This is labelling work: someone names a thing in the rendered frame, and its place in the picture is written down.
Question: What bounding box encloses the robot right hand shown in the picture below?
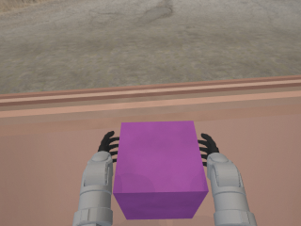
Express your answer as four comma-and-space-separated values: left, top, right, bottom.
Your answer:
198, 133, 219, 167

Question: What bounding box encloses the carton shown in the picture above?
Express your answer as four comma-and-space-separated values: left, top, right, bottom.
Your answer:
113, 121, 209, 220

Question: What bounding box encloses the left robot forearm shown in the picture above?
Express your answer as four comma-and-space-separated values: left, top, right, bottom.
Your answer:
72, 151, 114, 226

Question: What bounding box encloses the right robot forearm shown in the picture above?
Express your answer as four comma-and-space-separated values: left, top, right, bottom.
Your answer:
206, 153, 258, 226

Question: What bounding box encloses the robot left hand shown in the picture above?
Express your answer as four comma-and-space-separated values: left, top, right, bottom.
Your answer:
98, 131, 119, 163

